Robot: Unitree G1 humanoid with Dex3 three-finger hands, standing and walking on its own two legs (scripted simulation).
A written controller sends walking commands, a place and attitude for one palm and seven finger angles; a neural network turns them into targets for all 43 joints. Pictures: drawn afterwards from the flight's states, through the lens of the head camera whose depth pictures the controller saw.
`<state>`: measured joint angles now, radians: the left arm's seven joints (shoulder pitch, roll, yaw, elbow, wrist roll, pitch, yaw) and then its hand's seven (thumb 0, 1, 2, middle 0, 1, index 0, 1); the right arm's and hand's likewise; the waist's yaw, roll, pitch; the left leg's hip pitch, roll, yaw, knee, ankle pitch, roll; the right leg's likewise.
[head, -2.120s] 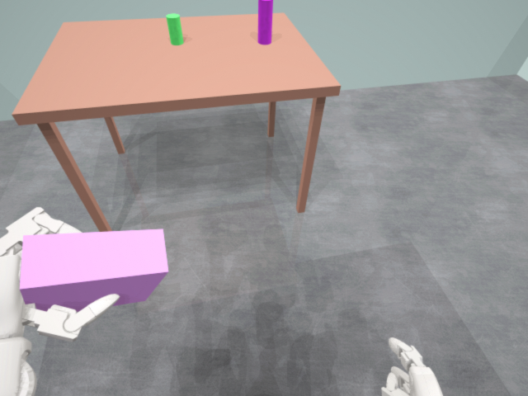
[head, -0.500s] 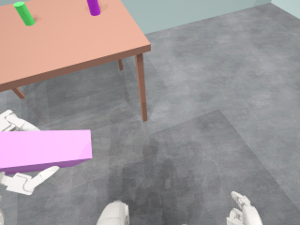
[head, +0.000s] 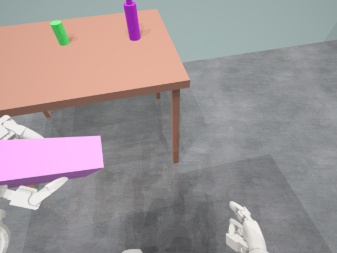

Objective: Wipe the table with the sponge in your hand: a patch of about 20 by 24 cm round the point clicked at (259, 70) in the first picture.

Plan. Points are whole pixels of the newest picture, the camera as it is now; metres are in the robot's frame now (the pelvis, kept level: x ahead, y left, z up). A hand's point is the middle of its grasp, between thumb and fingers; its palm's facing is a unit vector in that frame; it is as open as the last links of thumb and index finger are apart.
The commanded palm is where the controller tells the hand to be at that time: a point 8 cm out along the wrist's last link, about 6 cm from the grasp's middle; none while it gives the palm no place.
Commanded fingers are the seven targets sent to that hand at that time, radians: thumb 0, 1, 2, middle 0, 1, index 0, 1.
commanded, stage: turn to face it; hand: left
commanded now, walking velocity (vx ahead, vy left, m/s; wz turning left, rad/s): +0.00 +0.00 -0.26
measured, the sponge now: (66, 161) +0.22 +0.20 +0.18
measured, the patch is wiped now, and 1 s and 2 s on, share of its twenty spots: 0.00 0.00 0.00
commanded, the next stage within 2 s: take the last steps up to it in 0.12 s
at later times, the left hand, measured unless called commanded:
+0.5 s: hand (90, 138) +0.27 +0.17 +0.18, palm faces +0.32 -0.83 -0.45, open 9.5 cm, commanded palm +0.22 +0.22 +0.20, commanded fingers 0.00 0.10 1.30 -1.20 -1.60 -1.20 -1.60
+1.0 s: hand (94, 111) +0.34 +0.19 +0.18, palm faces +0.36 -0.85 -0.39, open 9.5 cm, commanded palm +0.28 +0.23 +0.20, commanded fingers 0.00 0.10 1.30 -1.20 -1.60 -1.20 -1.60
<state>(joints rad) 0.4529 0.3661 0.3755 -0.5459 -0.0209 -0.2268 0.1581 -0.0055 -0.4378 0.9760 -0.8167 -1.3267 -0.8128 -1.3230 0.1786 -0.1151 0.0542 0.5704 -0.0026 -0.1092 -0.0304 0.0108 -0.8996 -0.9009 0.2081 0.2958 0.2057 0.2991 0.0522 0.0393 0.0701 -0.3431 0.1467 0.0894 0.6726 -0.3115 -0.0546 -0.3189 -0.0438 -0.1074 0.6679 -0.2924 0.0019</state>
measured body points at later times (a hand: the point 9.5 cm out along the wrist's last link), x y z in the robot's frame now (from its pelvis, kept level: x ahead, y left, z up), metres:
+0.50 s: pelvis +0.03 -0.05 +0.01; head +0.04 -0.05 +0.46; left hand +0.25 +0.22 +0.20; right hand +0.15 -0.30 -0.08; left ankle +0.02 +0.10 -0.72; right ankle +0.02 -0.14 -0.72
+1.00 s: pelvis +0.10 -0.03 +0.00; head +0.12 -0.03 +0.45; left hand +0.31 +0.23 +0.20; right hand +0.24 -0.29 -0.08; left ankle +0.14 +0.09 -0.72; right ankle +0.02 -0.13 -0.70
